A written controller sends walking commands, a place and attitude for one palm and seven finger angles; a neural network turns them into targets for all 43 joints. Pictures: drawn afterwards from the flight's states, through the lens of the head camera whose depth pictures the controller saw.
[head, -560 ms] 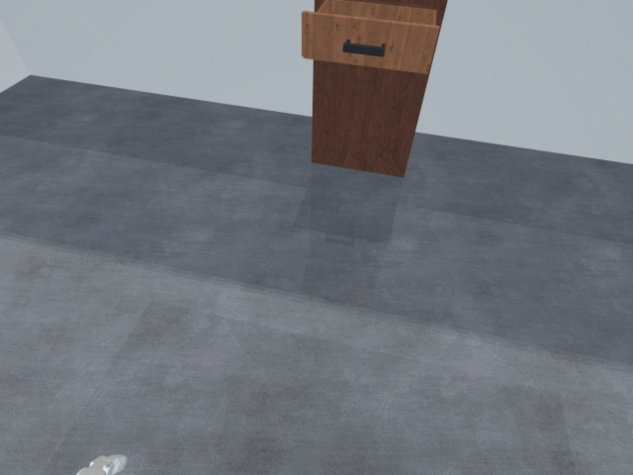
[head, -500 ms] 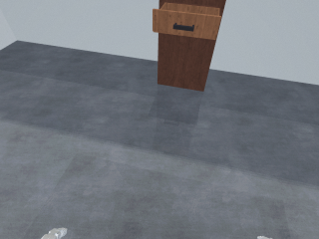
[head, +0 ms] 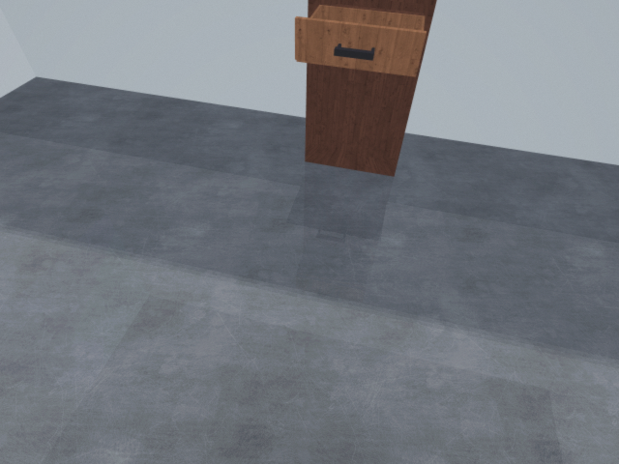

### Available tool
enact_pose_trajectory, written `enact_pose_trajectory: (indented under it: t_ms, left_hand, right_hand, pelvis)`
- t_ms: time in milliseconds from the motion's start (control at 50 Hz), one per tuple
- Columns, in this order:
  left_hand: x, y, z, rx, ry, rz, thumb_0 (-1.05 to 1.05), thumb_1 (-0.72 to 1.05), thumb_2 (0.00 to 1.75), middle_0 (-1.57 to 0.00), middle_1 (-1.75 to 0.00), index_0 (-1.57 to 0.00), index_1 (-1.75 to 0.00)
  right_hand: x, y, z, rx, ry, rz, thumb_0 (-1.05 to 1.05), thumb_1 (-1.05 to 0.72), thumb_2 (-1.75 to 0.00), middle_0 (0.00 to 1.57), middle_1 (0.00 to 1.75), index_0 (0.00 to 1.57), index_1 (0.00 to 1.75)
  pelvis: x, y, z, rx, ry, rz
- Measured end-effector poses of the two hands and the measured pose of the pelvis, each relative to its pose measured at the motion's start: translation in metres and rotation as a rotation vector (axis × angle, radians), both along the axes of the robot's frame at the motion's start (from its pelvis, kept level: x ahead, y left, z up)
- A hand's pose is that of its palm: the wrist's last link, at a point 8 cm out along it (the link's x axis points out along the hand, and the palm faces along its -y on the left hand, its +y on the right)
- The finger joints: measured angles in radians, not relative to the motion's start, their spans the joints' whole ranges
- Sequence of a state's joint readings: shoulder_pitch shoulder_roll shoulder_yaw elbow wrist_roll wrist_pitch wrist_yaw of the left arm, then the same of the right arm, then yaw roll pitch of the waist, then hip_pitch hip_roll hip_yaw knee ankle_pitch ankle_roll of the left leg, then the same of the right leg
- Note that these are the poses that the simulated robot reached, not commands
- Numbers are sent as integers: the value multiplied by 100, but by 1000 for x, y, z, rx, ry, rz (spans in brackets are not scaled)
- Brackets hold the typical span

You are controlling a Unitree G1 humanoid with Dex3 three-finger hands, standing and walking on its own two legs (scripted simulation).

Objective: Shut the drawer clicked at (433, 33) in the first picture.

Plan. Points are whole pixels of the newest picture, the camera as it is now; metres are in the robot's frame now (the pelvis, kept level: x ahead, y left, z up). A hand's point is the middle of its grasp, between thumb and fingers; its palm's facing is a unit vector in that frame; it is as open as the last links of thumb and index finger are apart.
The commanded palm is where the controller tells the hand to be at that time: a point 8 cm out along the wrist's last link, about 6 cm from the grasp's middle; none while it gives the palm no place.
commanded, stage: stand and wait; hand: left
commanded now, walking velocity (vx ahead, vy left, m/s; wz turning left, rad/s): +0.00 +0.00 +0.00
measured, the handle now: (355, 50) +1.37 -0.08 -0.03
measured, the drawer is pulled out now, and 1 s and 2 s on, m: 0.29 0.29 0.29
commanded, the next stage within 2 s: look at it before walking up in 0.34 s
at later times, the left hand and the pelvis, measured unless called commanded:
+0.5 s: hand out of the picture +0.07 +0.23 -0.15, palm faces -0.04 -0.94 -0.33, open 7.3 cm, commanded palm none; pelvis -0.01 -0.01 +0.00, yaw +0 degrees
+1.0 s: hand out of the picture +0.07 +0.24 -0.16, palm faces -0.04 -0.95 -0.32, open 7.3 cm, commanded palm none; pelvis +0.00 -0.01 +0.00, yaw +0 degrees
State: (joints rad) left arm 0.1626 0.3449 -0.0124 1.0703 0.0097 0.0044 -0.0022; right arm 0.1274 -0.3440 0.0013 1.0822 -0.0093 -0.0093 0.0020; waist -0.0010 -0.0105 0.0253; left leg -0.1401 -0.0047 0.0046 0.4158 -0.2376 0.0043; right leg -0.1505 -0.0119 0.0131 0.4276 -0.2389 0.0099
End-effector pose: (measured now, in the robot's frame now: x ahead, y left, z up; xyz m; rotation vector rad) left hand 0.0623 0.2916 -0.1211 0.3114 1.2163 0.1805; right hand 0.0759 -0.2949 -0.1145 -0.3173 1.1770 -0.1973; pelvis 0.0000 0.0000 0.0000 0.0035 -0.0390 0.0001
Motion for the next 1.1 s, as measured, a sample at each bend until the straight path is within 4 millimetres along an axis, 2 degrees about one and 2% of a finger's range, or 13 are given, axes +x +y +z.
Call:
enact_pose_trajectory:
  t_ms: [160, 380, 660, 1100]
  left_hand:
    - [-6, -2, 2, 7, 5, -4, 1, 91, 90, -20, -30, -20, -30]
    - [0, -9, 4, 1, -15, -18, 1, 91, 90, -20, -30, -21, -30]
    - [2, -13, 3, -5, -18, -20, 1, 91, 90, -20, -30, -21, -30]
    - [2, -7, 1, -8, 2, -9, 1, 91, 90, -20, -30, -20, -30]
  right_hand:
    - [-19, -5, -2, 4, 30, -18, 0, -91, -90, 20, 30, 21, 30]
    - [-27, -6, -4, 17, 36, -20, 0, -91, -90, 20, 30, 21, 30]
    - [-22, -7, -3, 18, 30, -19, 0, -91, -90, 20, 30, 21, 30]
    - [-6, -3, 2, 7, 22, -7, 0, -91, -90, 20, 30, 21, 30]
  pelvis:
    - [-6, -4, 1, 0, -4, -3]
    - [-11, -7, 2, 1, 2, -5]
    - [-10, -10, 2, -1, 4, -5]
    - [-2, -6, 3, -3, 7, -3]
